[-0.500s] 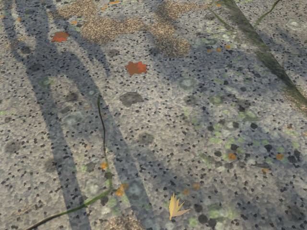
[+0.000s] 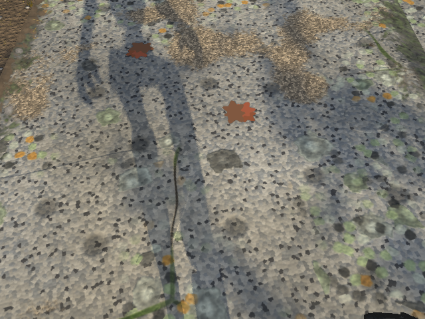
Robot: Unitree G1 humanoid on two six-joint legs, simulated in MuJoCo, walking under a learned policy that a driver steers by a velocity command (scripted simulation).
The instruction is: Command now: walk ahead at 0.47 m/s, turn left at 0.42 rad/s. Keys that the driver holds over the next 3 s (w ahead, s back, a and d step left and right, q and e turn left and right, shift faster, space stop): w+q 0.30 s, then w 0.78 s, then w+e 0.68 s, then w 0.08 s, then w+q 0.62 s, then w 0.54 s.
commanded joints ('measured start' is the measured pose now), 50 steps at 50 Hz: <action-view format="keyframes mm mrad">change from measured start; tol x16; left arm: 1 -10 204 52 -52 -2 13 21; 22 -345 102 -6 -238 -4 -58 -32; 29 93 199 51 -145 -3 -54 -43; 50 61 183 36 1 -20 3 -12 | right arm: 1 -35 -115 -38 -96 2 -11 8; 4 348 -275 -105 -27 2 15 -35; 12 107 -152 -60 -84 -15 -15 -57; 28 397 -34 -10 -28 1 -9 -71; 32 137 -146 -33 -66 -15 -17 -75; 50 -143 -79 -15 -127 -6 -39 -23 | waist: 1 -66 -156 -41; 5 -136 206 -433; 10 -63 -41 -72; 26 -42 71 -100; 28 -36 -383 -348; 31 2 -89 -110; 50 -1 -112 20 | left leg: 1 105 -84 79 7 -130 64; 3 510 -122 49 -64 -98 135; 5 1102 313 -863 -196 -316 422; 14 331 90 -334 -394 37 267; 24 500 143 -388 -226 -134 145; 26 492 83 -346 -48 32 99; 28 37 -135 -158 583 -517 -21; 30 -151 -45 -214 729 -481 -16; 44 25 42 -61 35 34 -68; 50 65 12 -55 -88 -59 -6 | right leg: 1 14 -284 4 216 1237 -80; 3 -153 -245 -21 601 1233 -39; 5 -821 54 169 1271 -177 49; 19 -627 -73 186 456 505 110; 26 -408 -64 192 296 326 -24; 28 121 -412 843 184 72 -262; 29 119 -421 976 104 -169 -252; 34 -249 -247 510 35 227 -184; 50 -112 -280 299 60 559 -149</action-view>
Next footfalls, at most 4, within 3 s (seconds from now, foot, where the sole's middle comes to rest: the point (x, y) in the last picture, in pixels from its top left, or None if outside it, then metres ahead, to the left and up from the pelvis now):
0.06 left None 0.22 0.10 -0.76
0.52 right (269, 295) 0.52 -0.08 -0.76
1.06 left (178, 227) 0.73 0.22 -0.76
1.62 right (235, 153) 1.06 0.04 -0.76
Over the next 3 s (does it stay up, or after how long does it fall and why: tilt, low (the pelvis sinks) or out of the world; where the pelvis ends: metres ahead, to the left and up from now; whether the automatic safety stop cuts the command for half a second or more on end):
stays up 1.67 0.18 0.02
